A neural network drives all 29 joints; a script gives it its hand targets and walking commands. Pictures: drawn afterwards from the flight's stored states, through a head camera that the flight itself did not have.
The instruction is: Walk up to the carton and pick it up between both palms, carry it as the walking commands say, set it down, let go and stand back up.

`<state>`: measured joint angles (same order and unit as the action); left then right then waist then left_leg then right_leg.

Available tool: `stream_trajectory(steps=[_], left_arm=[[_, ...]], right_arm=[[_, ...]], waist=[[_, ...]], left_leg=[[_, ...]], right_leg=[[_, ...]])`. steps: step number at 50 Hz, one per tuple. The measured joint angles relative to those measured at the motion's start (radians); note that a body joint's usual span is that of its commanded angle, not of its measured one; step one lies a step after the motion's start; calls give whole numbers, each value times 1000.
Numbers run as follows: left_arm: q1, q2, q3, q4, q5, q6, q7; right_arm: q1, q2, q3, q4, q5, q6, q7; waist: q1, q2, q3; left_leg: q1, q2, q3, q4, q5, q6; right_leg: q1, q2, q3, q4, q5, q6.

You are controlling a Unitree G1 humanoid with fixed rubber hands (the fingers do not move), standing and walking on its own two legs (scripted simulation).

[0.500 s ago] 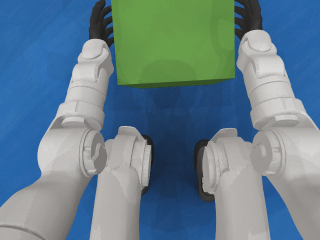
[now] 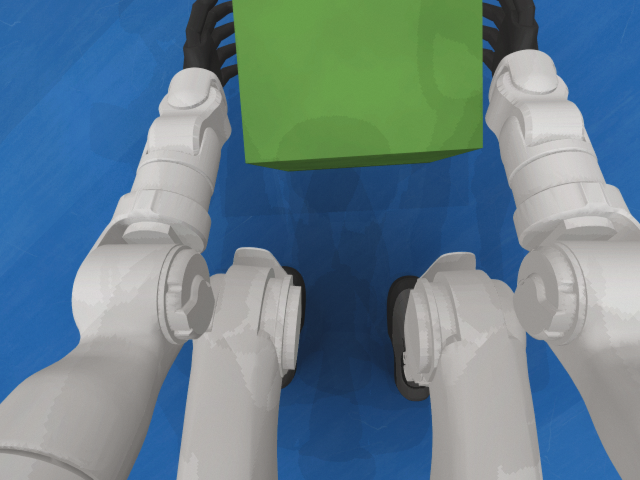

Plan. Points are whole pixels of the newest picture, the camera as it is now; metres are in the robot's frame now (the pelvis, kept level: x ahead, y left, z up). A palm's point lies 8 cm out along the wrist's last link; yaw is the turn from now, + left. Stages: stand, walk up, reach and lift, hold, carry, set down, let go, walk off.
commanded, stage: set down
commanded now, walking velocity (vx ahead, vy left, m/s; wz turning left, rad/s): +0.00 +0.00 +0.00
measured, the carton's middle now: (355, 93) +0.50 +0.00 -0.24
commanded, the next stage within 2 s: let go in 1.94 s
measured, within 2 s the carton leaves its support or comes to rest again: neither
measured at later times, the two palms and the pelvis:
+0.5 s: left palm (181, 86) +0.50 +0.19 -0.17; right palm (531, 64) +0.51 -0.18 -0.17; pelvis +0.00 +0.00 +0.01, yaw +0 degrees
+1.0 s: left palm (133, 61) +0.50 +0.21 -0.10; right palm (591, 20) +0.53 -0.19 -0.09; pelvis -0.01 +0.00 +0.05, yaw +0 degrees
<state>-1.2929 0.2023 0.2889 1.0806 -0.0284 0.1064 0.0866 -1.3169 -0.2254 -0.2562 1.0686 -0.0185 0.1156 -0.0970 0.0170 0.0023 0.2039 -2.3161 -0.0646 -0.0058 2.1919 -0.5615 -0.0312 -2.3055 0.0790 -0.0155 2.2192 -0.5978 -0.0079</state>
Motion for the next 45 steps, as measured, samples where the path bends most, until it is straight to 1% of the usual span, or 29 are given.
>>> stream_trajectory(steps=[5,8,14,17,20,24,28,33,35,40,45], left_arm=[[-10,1,-7,20,-9,-24,1],[-16,5,-22,33,-18,-52,3],[-2,27,-92,55,-81,-100,31],[19,43,-109,58,-109,-110,43],[39,64,-125,45,-134,-117,45],[51,91,-148,26,-164,-120,37],[50,108,-159,22,-185,-116,26],[50,113,-155,18,-193,-108,15],[61,108,-151,-9,-193,-103,16],[102,89,-137,-126,-177,-81,28],[121,105,-127,-260,-162,-26,41]], right_arm=[[-7,-15,22,24,25,-25,0],[-14,-31,54,40,49,-47,-3],[-13,-59,138,63,131,-90,-19],[-1,-67,160,63,159,-98,-26],[14,-79,176,53,183,-105,-27],[28,-98,181,42,200,-109,-21],[36,-117,176,37,201,-109,-10],[49,-133,168,21,199,-103,4],[62,-136,167,-12,204,-98,8],[101,-147,164,-129,214,-76,6],[112,-162,151,-240,217,-21,-2]], waist=[[2,1,14],[4,0,27],[-2,-4,33],[-6,-9,24],[-5,-13,19],[-3,-10,12],[-3,-2,6],[-7,0,5],[-8,-1,3],[-2,-4,-5],[3,-13,65]], left_leg=[[7,0,0,0,4,-1],[12,0,-1,-4,6,-3],[16,0,-1,-27,11,-5],[12,2,-1,-37,10,-5],[10,3,0,-41,7,-5],[6,3,4,-39,5,-1],[2,1,10,-32,3,4],[-1,2,13,-24,0,10],[-1,3,12,-24,-1,12],[4,4,11,-39,4,14],[89,3,7,-79,9,12]], right_leg=[[6,0,0,0,3,1],[11,0,0,-3,7,1],[12,0,3,-25,12,0],[8,1,3,-34,12,-1],[4,2,4,-38,11,-1],[2,0,7,-35,6,1],[0,-3,12,-27,0,6],[0,-3,13,-21,-4,11],[1,-3,13,-22,-4,12],[6,-2,13,-40,1,14],[90,-3,13,-79,7,10]])
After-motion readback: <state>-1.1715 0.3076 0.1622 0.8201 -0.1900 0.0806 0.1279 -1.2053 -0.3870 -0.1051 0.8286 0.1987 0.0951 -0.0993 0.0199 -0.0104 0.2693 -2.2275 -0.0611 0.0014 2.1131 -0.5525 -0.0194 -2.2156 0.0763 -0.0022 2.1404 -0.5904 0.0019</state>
